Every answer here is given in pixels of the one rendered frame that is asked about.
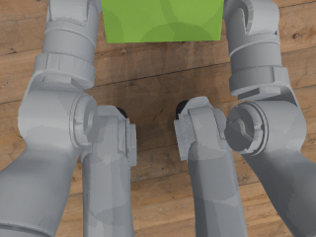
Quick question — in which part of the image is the robot left forearm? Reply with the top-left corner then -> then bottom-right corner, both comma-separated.
17,0 -> 103,135

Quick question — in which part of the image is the robot right upper arm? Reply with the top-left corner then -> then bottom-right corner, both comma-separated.
223,101 -> 316,237

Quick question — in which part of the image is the carton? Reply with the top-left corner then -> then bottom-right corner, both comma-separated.
101,0 -> 224,43

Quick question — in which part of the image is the right robot thigh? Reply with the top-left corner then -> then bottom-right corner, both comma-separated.
174,105 -> 249,237

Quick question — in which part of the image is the robot thigh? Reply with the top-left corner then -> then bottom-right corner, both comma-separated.
174,105 -> 249,237
82,116 -> 137,237

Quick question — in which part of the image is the left robot thigh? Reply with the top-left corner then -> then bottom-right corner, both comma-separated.
82,116 -> 137,237

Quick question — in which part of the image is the robot left upper arm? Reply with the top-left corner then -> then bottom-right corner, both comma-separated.
0,89 -> 101,237

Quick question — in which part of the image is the robot right forearm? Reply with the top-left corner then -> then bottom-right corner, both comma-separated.
222,0 -> 301,110

